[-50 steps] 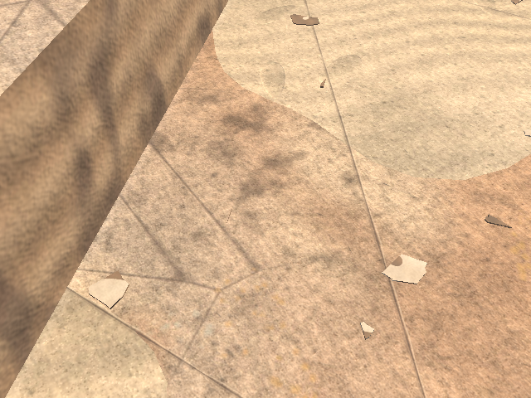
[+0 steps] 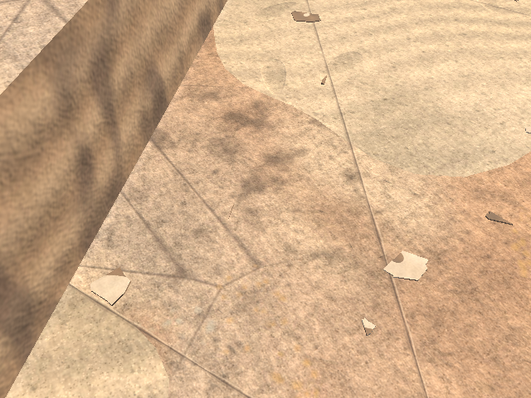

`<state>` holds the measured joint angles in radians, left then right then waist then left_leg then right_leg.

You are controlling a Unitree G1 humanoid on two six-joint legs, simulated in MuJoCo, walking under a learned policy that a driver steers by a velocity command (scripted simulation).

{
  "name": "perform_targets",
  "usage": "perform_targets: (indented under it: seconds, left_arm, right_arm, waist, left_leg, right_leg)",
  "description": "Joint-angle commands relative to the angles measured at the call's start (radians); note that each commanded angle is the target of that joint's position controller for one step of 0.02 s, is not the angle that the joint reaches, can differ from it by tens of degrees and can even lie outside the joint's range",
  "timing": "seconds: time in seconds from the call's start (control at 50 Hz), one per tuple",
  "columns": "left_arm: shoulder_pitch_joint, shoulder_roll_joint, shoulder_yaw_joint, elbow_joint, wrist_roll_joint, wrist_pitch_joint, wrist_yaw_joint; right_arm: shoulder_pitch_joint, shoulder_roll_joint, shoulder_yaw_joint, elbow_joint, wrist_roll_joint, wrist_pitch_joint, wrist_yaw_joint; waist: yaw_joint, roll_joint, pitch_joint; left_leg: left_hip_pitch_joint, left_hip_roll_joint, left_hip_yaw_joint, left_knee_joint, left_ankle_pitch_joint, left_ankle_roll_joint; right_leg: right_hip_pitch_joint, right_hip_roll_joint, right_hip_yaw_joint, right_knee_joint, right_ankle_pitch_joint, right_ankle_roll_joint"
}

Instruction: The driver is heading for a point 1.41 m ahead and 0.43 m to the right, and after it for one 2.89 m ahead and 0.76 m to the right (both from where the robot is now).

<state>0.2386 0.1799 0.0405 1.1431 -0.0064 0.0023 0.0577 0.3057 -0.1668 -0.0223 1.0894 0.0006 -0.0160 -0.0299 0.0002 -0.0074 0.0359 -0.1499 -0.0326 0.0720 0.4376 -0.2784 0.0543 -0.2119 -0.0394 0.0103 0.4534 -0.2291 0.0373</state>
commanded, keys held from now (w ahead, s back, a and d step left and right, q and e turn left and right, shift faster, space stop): no key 0.10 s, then w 0.90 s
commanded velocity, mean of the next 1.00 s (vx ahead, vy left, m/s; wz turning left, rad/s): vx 0.33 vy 0.00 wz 0.00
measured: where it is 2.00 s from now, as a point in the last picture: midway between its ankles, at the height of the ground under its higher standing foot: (324, 245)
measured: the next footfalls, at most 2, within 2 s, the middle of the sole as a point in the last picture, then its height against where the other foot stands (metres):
right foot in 0.48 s outside the picture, level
left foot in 1.02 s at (259, 382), level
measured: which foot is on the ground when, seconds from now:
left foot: down 0.00-0.48, up 0.50-1.00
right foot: down 0.00-0.16, up 0.18-0.46, down 0.48-1.00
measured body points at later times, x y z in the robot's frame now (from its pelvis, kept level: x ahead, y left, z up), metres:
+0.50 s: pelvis +0.09 -0.07 -0.01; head +0.10 -0.09 +0.43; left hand +0.16 +0.20 -0.14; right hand +0.04 -0.33 -0.17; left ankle -0.03 +0.08 -0.73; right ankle +0.12 -0.17 -0.74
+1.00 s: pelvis +0.34 -0.07 -0.02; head +0.38 -0.07 +0.42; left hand +0.23 +0.18 -0.16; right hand +0.57 -0.28 -0.12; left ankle +0.50 +0.04 -0.74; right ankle +0.12 -0.17 -0.74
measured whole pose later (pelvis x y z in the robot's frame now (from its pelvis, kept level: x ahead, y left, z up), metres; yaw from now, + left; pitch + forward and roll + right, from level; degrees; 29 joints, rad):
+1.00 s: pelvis +0.34 -0.07 -0.02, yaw +0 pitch +2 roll +0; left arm 0.49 0.21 0.05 1.09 -0.01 -0.07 0.02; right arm -0.05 -0.21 -0.04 0.85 0.03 -0.10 0.05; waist 0.07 0.02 0.04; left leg -0.56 0.02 0.07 0.51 -0.02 0.11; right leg 0.18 0.00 -0.07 0.26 -0.46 -0.01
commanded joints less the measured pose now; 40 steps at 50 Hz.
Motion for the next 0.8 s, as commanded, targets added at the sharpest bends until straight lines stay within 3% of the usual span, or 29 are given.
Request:
perform_targets:
  seconds: [0.02, 0.1, 0.12, 0.14, 0.16, 0.18, 0.2, 0.22, 0.24, 0.3, 0.34, 0.38, 0.42, 0.46, 0.48, 0.5, 0.52, 0.54, 0.56, 0.58, 0.62, 0.7, 0.8]
  left_arm:
    - [0.054, 0.089, 0.012, -0.013, 0.0, -0.005, 0.003]
    - [0.059, 0.088, 0.012, -0.013, 0.0, -0.005, 0.003]
    - [0.076, 0.077, 0.009, -0.004, 0.001, -0.004, 0.003]
    - [0.073, 0.077, 0.011, -0.005, -0.004, -0.004, 0.005]
    - [0.051, 0.082, 0.014, -0.019, -0.008, -0.007, 0.006]
    - [0.008, 0.085, 0.015, -0.045, -0.009, -0.016, 0.004]
    - [-0.04, 0.085, 0.014, -0.075, -0.011, -0.03, -0.004]
    - [-0.083, 0.092, 0.018, -0.098, -0.02, -0.043, -0.013]
    - [-0.072, 0.099, 0.025, -0.1, -0.028, -0.055, -0.023]
    - [-0.064, 0.102, 0.037, -0.099, -0.03, -0.089, -0.043]
    - [-0.089, 0.071, 0.03, -0.106, -0.027, -0.099, -0.05]
    - [-0.082, 0.066, 0.027, -0.109, -0.03, -0.098, -0.058]
    - [-0.012, 0.078, 0.031, -0.09, -0.031, -0.095, -0.062]
    - [0.157, 0.128, 0.058, -0.037, -0.029, -0.089, -0.056]
    - [0.286, 0.207, 0.084, -0.018, -0.025, -0.096, -0.049]
    - [0.392, 0.304, 0.091, -0.012, -0.006, -0.109, -0.058]
    - [0.334, 0.249, 0.068, -0.013, 0.01, -0.129, -0.068]
    - [0.229, 0.191, 0.048, -0.046, 0.0, -0.14, -0.075]
    - [0.139, 0.15, 0.031, -0.073, -0.002, -0.141, -0.083]
    - [0.078, 0.139, 0.023, -0.093, 0.002, -0.138, -0.088]
    - [0.09, 0.107, 0.012, -0.09, 0.009, -0.13, -0.084]
    - [0.194, 0.145, 0.017, -0.074, 0.012, -0.124, -0.057]
    - [0.236, 0.153, 0.018, -0.092, 0.006, -0.112, -0.04]
  right_arm:
    - [0.072, -0.089, -0.014, -0.015, 0.0, -0.005, -0.002]
    - [0.074, -0.089, -0.015, -0.017, 0.0, -0.005, -0.002]
    - [0.092, -0.086, -0.014, -0.008, 0.0, -0.004, -0.004]
    - [0.102, -0.109, -0.024, -0.007, 0.008, 0.0, -0.008]
    - [0.115, -0.155, -0.039, -0.011, 0.018, 0.002, -0.012]
    - [0.139, -0.19, -0.051, -0.015, 0.025, -0.001, -0.013]
    - [0.156, -0.221, -0.064, -0.019, 0.022, -0.011, -0.014]
    - [0.168, -0.215, -0.066, -0.023, 0.008, -0.026, -0.015]
    - [0.156, -0.192, -0.061, -0.028, 0.004, -0.042, -0.013]
    - [0.11, -0.155, -0.052, -0.053, 0.023, -0.058, -0.003]
    - [0.113, -0.18, -0.057, -0.059, 0.02, -0.053, -0.001]
    - [0.117, -0.211, -0.064, -0.062, 0.026, -0.051, 0.003]
    - [0.094, -0.221, -0.067, -0.069, 0.04, -0.051, 0.007]
    - [0.075, -0.197, -0.057, -0.076, 0.033, -0.055, 0.009]
    - [0.039, -0.136, -0.038, -0.095, 0.021, -0.059, 0.015]
    - [0.041, -0.047, -0.018, -0.146, 0.019, -0.08, 0.013]
    - [0.033, -0.087, -0.028, -0.154, 0.049, -0.098, 0.016]
    - [-0.005, -0.129, -0.033, -0.172, 0.062, -0.107, 0.023]
    - [-0.017, -0.15, -0.04, -0.169, 0.052, -0.109, 0.024]
    - [-0.016, -0.156, -0.048, -0.162, 0.035, -0.107, 0.019]
    - [-0.004, -0.158, -0.058, -0.149, 0.028, -0.087, 0.022]
    - [-0.126, -0.124, -0.056, -0.186, 0.017, -0.067, 0.026]
    - [-0.329, -0.098, -0.041, -0.247, 0.024, -0.074, 0.043]
  waist:
    - [0.001, 0.01, 0.025]
    - [0.0, 0.01, 0.025]
    - [-0.001, 0.019, 0.001]
    - [-0.011, 0.038, 0.014]
    - [-0.028, 0.085, 0.04]
    - [-0.047, 0.134, 0.082]
    - [-0.067, 0.172, 0.125]
    - [-0.075, 0.16, 0.157]
    - [-0.053, 0.119, 0.16]
    - [-0.027, 0.063, 0.108]
    - [-0.031, 0.09, 0.076]
    - [-0.02, 0.119, 0.071]
    - [0.027, 0.109, 0.065]
    - [0.107, 0.076, 0.017]
    - [0.165, -0.095, -0.018]
    - [0.147, -0.341, -0.098]
    - [0.107, -0.239, -0.086]
    - [0.073, -0.153, -0.004]
    - [0.042, -0.093, 0.023]
    - [0.013, -0.068, 0.028]
    - [-0.006, -0.091, 0.03]
    - [0.016, -0.045, 0.046]
    - [0.061, -0.054, 0.076]
  left_leg:
    - [-0.053, 0.085, -0.089, -0.104, 0.16, 0.012]
    - [-0.054, 0.085, -0.09, -0.106, 0.155, 0.012]
    - [-0.043, 0.082, -0.091, -0.122, 0.04, 0.018]
    - [-0.046, 0.089, -0.116, -0.146, -0.158, 0.039]
    - [-0.046, 0.14, -0.196, -0.191, -0.373, 0.081]
    - [-0.037, 0.247, -0.334, -0.265, -0.539, 0.137]
    - [-0.048, 0.355, -0.474, -0.329, -0.583, 0.198]
    - [-0.012, 0.417, -0.556, -0.362, -0.531, 0.237]
    - [0.047, 0.429, -0.559, -0.354, -0.46, 0.24]
    - [0.11, 0.335, -0.372, -0.331, -0.232, 0.167]
    - [0.042, 0.272, -0.257, -0.313, -0.14, 0.143]
    - [-0.043, 0.254, -0.21, -0.285, -0.146, 0.148]
    - [-0.148, 0.249, -0.186, -0.217, -0.187, 0.136]
    - [-0.24, 0.206, -0.145, -0.043, -0.089, 0.1]
    - [-0.351, 0.12, -0.029, 0.318, -0.003, 0.035]
    - [-0.6, -0.017, -0.019, 0.686, -0.257, -0.005]
    - [-0.688, 0.023, -0.171, 0.881, -0.246, 0.019]
    - [-0.756, 0.082, -0.178, 0.922, -0.144, 0.05]
    - [-0.725, 0.127, -0.16, 0.89, -0.031, 0.059]
    - [-0.671, 0.158, -0.153, 0.816, 0.047, 0.058]
    - [-0.567, 0.184, -0.129, 0.716, 0.111, 0.041]
    - [-0.643, 0.181, -0.096, 0.561, 0.215, -0.009]
    - [-0.606, 0.14, -0.052, 0.259, 0.369, -0.025]
  right_leg:
    - [0.011, -0.013, 0.011, -0.044, 0.138, -0.034]
    - [0.009, -0.013, 0.012, -0.045, 0.136, -0.034]
    - [0.016, 0.002, -0.007, -0.034, 0.06, -0.034]
    - [-0.018, 0.033, -0.043, 0.017, -0.061, -0.038]
    - [-0.101, 0.065, -0.086, 0.112, -0.191, -0.044]
    - [-0.217, 0.062, -0.103, 0.219, -0.242, -0.055]
    - [-0.304, 0.016, -0.066, 0.358, -0.247, -0.072]
    - [-0.428, -0.027, -0.013, 0.507, -0.294, -0.084]
    - [-0.521, -0.06, 0.019, 0.595, -0.286, -0.095]
    - [-0.519, -0.091, 0.008, 0.473, -0.176, -0.098]
    - [-0.374, -0.056, -0.047, 0.336, -0.124, -0.079]
    - [-0.241, -0.018, -0.096, 0.239, -0.103, -0.066]
    - [-0.074, 0.017, -0.132, 0.136, -0.006, -0.065]
    - [0.14, 0.058, -0.141, 0.097, -0.019, -0.084]
    - [0.261, -0.113, 0.107, -0.036, -0.133, -0.147]
    - [0.405, -0.349, 0.637, -0.252, -0.304, -0.291]
    - [0.356, -0.396, 0.786, -0.306, -0.454, -0.331]
    - [0.284, -0.373, 0.658, -0.289, -0.451, -0.295]
    - [0.215, -0.313, 0.501, -0.288, -0.333, -0.252]
    - [0.152, -0.265, 0.383, -0.299, -0.206, -0.221]
    - [0.087, -0.192, 0.214, -0.321, -0.016, -0.19]
    - [0.14, -0.181, 0.118, -0.333, 0.266, -0.217]
    - [0.164, -0.159, 0.041, -0.367, 0.285, -0.205]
